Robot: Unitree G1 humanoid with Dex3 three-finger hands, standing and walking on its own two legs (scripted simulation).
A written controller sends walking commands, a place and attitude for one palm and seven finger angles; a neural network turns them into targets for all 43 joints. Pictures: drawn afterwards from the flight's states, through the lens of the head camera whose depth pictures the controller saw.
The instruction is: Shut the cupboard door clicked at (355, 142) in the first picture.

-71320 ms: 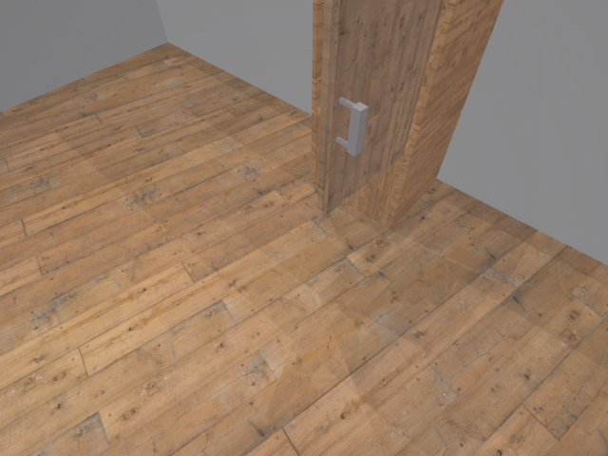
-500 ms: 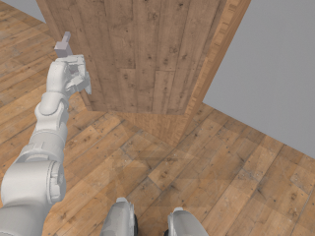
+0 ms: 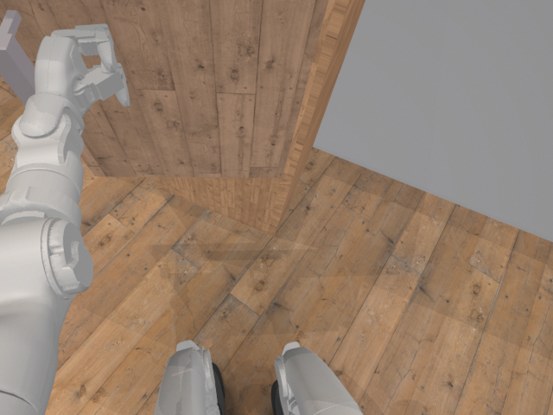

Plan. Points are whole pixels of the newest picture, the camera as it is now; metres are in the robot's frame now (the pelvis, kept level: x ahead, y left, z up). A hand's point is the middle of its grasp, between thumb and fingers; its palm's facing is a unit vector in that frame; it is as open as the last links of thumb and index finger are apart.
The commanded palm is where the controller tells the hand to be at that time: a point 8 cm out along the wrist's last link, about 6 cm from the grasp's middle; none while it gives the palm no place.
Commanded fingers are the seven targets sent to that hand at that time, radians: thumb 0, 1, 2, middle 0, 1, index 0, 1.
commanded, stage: push the door shut along its arc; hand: left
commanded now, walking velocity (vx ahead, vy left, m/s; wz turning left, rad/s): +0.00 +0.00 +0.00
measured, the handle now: (32, 70) +0.58 +0.24 +0.09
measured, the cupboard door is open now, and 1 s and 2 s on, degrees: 25 14 13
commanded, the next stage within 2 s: pull the fist back off the door in 0.70 s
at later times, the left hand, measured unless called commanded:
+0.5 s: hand (111, 68) +0.57 +0.15 +0.10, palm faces -0.25 -0.97 -0.02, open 3.2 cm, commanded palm +0.60 +0.15 +0.10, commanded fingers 0.00 0.90 0.90 -1.30 -1.50 -1.30 -1.50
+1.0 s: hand (134, 44) +0.61 +0.12 +0.10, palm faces +0.19 -0.98 +0.07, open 3.1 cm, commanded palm +0.60 +0.10 +0.10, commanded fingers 0.00 0.90 0.90 -1.30 -1.50 -1.30 -1.50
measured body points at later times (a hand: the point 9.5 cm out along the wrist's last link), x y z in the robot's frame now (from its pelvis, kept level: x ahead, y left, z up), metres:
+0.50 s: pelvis +0.00 +0.00 -0.01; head +0.17 +0.04 +0.40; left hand +0.58 +0.20 +0.10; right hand -0.01 -0.28 -0.10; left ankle +0.08 +0.09 -0.62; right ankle +0.00 -0.11 -0.62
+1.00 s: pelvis -0.02 +0.01 -0.03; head +0.17 +0.05 +0.38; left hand +0.60 +0.17 +0.10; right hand -0.07 -0.23 -0.11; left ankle +0.08 +0.09 -0.62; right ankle +0.00 -0.11 -0.62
